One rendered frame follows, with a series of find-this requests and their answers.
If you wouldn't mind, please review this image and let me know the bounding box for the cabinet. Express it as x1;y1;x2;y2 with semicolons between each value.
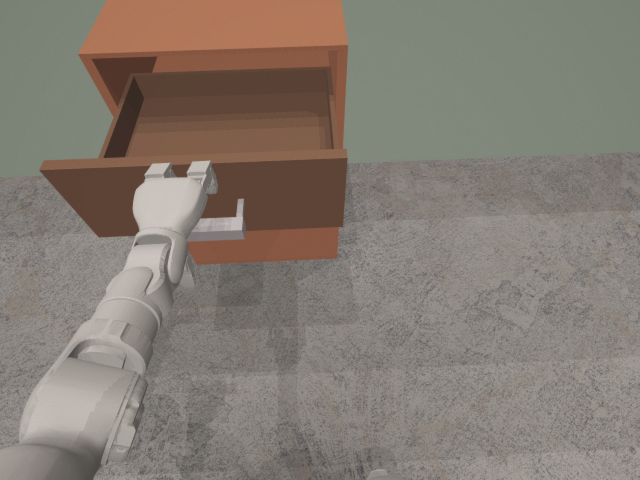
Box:
78;0;348;265

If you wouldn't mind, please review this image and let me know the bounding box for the handle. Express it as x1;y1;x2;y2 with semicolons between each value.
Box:
186;199;246;242

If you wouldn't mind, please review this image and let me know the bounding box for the left robot upper arm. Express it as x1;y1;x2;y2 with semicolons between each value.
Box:
0;357;148;480

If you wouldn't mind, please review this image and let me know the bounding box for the robot left forearm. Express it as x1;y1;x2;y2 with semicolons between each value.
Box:
19;228;188;443

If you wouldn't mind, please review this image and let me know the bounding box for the left robot hand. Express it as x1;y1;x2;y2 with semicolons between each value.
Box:
133;161;218;288

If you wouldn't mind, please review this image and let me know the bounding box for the drawer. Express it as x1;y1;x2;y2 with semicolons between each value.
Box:
39;66;348;237

